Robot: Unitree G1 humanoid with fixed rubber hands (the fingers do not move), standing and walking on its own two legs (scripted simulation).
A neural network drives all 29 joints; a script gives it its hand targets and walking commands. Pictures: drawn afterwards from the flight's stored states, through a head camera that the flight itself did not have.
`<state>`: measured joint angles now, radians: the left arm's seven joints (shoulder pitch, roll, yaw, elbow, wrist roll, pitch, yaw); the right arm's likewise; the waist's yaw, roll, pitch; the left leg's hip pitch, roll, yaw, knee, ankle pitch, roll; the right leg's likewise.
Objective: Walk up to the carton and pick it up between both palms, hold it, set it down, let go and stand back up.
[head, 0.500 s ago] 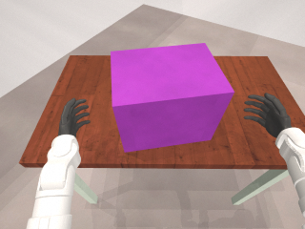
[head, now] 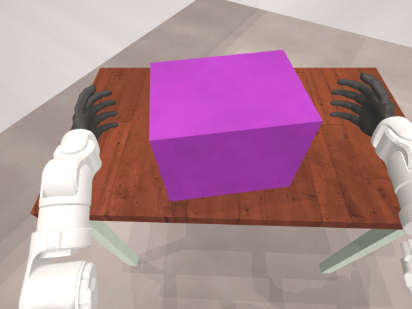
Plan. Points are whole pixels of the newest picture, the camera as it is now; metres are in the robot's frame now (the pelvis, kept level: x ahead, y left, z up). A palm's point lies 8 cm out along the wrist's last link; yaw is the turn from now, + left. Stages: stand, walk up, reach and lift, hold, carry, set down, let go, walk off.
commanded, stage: reach and lift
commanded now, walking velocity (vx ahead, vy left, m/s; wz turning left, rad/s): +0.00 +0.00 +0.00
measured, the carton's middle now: (224, 128) +0.48 +0.02 +0.04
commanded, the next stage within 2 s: none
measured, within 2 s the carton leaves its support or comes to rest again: neither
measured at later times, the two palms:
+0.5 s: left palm (83, 94) +0.41 +0.27 +0.19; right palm (370, 70) +0.49 -0.23 +0.20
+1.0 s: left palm (99, 103) +0.43 +0.26 +0.15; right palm (354, 81) +0.50 -0.22 +0.17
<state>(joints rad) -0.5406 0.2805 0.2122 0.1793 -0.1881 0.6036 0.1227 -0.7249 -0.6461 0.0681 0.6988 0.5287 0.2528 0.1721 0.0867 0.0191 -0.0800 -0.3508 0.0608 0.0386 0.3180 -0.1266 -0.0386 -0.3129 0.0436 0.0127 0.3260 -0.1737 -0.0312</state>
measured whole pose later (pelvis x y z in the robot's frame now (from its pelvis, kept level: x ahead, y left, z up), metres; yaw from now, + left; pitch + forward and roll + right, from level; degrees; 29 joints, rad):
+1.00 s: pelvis -0.01 +0.00 -0.01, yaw +1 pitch +17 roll -1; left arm -1.02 0.31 0.10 0.79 -0.21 0.43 0.12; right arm -1.20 -0.65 0.16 1.24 0.50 0.20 0.16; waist 0.13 0.01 -0.15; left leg -0.55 0.06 0.00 0.36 -0.11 -0.04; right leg -0.49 0.05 -0.02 0.34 -0.15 -0.03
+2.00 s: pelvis -0.01 +0.00 -0.02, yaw -1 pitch +26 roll -1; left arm -1.03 0.14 0.16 1.13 -0.11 -0.08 0.15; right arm -1.21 -0.47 0.12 1.40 0.38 -0.12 0.11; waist 0.18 0.00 -0.24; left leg -0.77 0.08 0.04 0.44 -0.13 -0.04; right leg -0.72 0.06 0.02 0.43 -0.16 -0.03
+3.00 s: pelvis +0.01 +0.01 +0.00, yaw -1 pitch +18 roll +0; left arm -0.86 0.01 0.48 0.94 0.21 -0.06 0.08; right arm -1.03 -0.33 -0.33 1.28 -0.11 -0.18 0.16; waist 0.13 -0.02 -0.15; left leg -0.49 0.06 0.06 0.29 -0.10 -0.03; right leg -0.45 0.04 0.03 0.28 -0.14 -0.02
